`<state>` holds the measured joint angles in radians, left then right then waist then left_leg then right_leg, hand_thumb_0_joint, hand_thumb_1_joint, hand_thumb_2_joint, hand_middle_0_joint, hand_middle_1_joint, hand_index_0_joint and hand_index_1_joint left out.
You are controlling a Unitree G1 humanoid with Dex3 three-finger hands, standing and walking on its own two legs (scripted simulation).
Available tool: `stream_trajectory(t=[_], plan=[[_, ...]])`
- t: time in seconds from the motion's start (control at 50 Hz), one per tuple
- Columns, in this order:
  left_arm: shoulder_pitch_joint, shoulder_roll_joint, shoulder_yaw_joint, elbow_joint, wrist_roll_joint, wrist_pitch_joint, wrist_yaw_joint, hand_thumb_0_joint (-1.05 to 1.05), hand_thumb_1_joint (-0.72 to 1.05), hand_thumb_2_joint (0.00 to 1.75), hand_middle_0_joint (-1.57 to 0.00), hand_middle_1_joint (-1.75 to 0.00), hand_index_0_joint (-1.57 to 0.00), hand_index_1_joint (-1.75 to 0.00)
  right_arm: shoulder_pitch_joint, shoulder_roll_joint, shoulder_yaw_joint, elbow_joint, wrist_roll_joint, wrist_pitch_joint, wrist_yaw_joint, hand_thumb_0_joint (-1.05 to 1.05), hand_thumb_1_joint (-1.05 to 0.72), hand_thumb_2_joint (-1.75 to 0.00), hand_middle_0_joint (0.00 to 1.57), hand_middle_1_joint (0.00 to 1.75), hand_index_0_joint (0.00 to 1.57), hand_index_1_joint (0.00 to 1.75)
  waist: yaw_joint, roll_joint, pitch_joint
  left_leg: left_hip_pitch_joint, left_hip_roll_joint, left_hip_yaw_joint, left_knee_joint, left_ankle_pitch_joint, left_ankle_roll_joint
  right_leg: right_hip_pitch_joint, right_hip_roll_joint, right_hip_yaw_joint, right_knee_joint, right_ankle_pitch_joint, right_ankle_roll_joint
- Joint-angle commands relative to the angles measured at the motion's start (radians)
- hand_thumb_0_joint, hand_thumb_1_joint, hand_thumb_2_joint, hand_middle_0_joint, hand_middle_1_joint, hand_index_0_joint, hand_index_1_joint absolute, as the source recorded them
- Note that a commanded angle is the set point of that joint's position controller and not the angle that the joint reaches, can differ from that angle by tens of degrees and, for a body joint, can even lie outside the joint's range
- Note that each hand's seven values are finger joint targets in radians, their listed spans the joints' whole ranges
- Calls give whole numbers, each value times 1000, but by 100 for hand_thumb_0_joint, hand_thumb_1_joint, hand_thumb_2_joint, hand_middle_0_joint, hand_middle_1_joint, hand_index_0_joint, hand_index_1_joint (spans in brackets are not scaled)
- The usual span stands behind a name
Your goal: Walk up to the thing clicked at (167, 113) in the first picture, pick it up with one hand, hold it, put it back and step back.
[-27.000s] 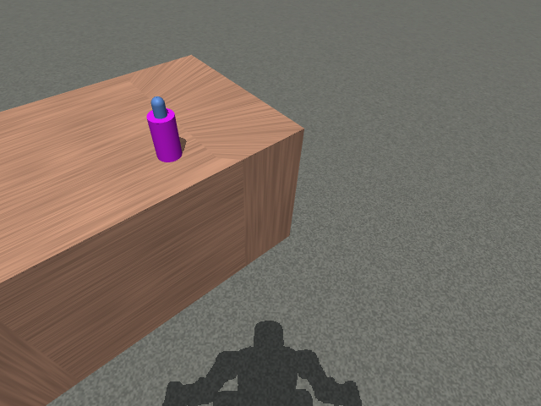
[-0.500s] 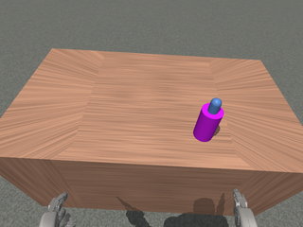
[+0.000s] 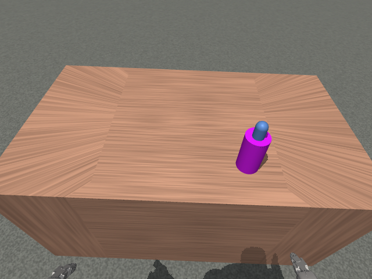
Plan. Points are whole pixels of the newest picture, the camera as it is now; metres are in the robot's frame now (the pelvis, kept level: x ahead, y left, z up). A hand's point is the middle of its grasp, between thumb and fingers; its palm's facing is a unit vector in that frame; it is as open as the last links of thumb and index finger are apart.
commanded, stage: home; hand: right
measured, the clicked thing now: (254, 145) +0.51 -0.22 -0.04
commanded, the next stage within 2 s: stand in 0.08 s
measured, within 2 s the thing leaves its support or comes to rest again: neither
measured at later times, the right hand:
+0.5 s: hand out of the picture +0.05 -0.25 -0.12, palm faces -0.02 +0.94 -0.33, open 12.3 cm
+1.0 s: hand out of the picture +0.05 -0.26 -0.12, palm faces -0.03 +0.95 -0.32, open 7.4 cm
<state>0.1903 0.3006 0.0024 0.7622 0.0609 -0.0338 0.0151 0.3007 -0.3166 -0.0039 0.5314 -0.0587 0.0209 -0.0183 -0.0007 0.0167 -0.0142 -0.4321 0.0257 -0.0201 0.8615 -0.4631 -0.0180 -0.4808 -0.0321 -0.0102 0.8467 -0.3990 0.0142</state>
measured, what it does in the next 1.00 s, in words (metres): stands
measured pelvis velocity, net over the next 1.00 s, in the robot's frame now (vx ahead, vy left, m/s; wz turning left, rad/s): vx -0.01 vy -0.01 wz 0.00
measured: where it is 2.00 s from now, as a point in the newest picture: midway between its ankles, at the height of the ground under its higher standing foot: outside the picture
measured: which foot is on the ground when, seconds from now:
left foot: down 0.00-1.00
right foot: down 0.00-1.00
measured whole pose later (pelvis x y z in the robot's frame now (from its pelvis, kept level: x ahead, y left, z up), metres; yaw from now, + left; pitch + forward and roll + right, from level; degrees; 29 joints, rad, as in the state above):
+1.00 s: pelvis -0.01 -0.01 +0.05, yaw +0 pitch -4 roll +0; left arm 0.13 0.33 0.01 1.17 0.01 -0.01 0.00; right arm 0.16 -0.33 0.00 1.14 -0.02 -0.01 0.00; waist 0.00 0.01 0.06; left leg -0.09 0.04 -0.02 0.35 -0.20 -0.04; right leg -0.14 -0.02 -0.02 0.36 -0.15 0.01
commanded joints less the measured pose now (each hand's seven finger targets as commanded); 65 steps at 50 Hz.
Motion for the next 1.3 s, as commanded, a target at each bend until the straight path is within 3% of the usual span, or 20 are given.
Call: stream_trajectory(t=[0.0,0.04,0.08,0.16,0.2,0.22,0.36,0.44,0.52,0.76,0.96,1.04,1.22,1.28], plan=[[-35,193,72,-44,-15,-24,-13,0,90,90,-20,-30,-20,-30,-41,-169,-73,17,7,-70,-4,0,55,-5,5,5,5,5,2,0,-77,53,43,-79,-201,255,79,126,-28,81,-171,198,-86],[-36,200,72,-17,-14,-21,-12,0,90,90,-20,-30,-20,-30,-64,-175,-73,66,9,-70,-3,0,54,-5,5,5,5,5,6,-32,-39,50,37,-79,-218,243,79,137,-44,101,-222,187,-90],[-54,214,75,10,-18,-17,-13,0,90,90,-20,-30,-20,-30,-52,-173,-70,118,11,-69,-6,0,55,-5,5,5,5,5,-9,-68,-41,92,32,-63,-226,236,74,141,-65,130,-263,181,-100],[-39,221,71,74,-27,-11,-8,0,90,90,-20,-30,-20,-30,-53,-191,-69,222,20,-68,-8,0,53,-6,5,6,5,6,-4,-38,-33,136,45,-76,-281,292,71,195,-64,111,-297,248,-91],[-42,227,70,105,-31,-6,-7,0,90,90,-20,-30,-20,-30,-60,-195,-65,266,21,-65,-10,0,37,-22,20,22,20,22,-5,-52,-18,155,48,-75,-317,275,68,209,-70,117,-332,223,-87],[-46,231,69,121,-32,-5,-6,0,90,90,-20,-30,-20,-30,-56,-194,-61,289,24,-65,-11,0,29,-30,20,30,20,30,-9,-53,-18,167,49,-73,-330,290,64,225,-77,123,-347,239,-88],[-49,235,58,217,-43,5,-2,0,90,90,-20,-30,-20,-30,-86,-201,-44,413,31,-63,-11,0,-27,-86,20,30,20,30,-4,-26,14,213,68,-77,-446,323,46,307,-79,108,-436,267,-64],[-57,233,53,257,-47,5,-4,0,90,90,-20,-30,-20,-30,-108,-206,-36,462,34,-62,-10,0,-59,-90,20,30,20,30,5,1,36,223,78,-81,-504,326,41,341,-75,97,-465,265,-53],[-77,231,49,285,-44,5,-5,0,90,90,-20,-30,-20,-30,-123,-207,-35,496,37,-61,-8,0,-90,-90,20,30,20,30,2,-5,56,231,79,-75,-537,279,36,340,-76,98,-511,195,-50],[-102,230,41,339,-45,1,-6,0,90,90,-20,-30,-20,-30,-159,-211,-33,550,40,-50,-1,0,-90,-90,20,30,20,30,4,-27,58,275,83,-65,-567,275,33,341,-81,101,-574,174,-31],[-105,240,37,350,-48,0,-6,0,90,90,-20,-30,-20,-30,-171,-222,-29,565,38,-49,0,0,-90,-90,20,30,20,30,2,-19,30,293,96,-62,-581,304,35,367,-92,100,-570,263,-31],[-103,247,37,354,-50,0,-6,0,90,90,-20,-30,-20,-30,-172,-221,-25,571,41,-48,3,0,-90,-90,20,30,20,30,4,-16,46,288,96,-62,-594,290,33,359,-89,97,-571,238,-27],[-102,245,34,354,-50,-2,-6,0,90,90,-20,-30,-20,-30,-183,-230,-27,572,43,-51,3,0,-90,-90,20,30,20,30,4,-21,23,307,98,-61,-596,351,33,384,-94,88,-559,329,-25],[-107,243,33,352,-49,-2,-5,0,90,90,-20,-30,-20,-30,-188,-232,-28,571,43,-49,4,0,-90,-90,20,30,20,30,4,-20,32,306,100,-61,-597,339,33,373,-93,86,-565,302,-23]])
